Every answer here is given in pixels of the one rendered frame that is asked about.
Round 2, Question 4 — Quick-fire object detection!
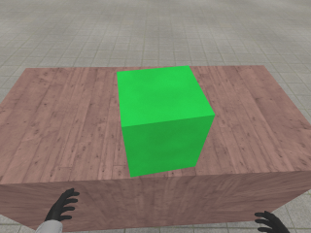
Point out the carton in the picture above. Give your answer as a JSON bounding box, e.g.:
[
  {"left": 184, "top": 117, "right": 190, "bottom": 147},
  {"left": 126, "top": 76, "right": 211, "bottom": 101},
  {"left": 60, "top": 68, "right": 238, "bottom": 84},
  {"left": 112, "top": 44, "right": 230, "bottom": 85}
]
[{"left": 117, "top": 65, "right": 215, "bottom": 178}]

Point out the robot left forearm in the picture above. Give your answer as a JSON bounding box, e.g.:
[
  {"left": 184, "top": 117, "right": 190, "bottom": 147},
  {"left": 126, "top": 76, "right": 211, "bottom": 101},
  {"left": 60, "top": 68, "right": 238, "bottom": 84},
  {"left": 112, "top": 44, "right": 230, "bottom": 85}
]
[{"left": 35, "top": 219, "right": 63, "bottom": 233}]

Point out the pedestal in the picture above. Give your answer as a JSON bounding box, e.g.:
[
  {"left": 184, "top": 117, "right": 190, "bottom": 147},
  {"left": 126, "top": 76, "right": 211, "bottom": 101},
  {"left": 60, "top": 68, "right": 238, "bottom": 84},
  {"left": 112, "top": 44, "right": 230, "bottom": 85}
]
[{"left": 0, "top": 65, "right": 311, "bottom": 233}]

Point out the robot left hand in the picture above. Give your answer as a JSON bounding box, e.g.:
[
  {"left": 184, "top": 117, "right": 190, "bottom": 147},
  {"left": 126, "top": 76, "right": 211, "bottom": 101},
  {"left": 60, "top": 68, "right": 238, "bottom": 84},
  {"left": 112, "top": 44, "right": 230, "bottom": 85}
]
[{"left": 44, "top": 187, "right": 80, "bottom": 222}]

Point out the robot right hand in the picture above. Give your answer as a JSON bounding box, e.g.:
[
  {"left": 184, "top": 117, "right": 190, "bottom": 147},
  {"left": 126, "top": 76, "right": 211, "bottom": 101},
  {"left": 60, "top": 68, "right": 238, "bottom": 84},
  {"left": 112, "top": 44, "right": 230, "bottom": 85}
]
[{"left": 255, "top": 211, "right": 290, "bottom": 233}]

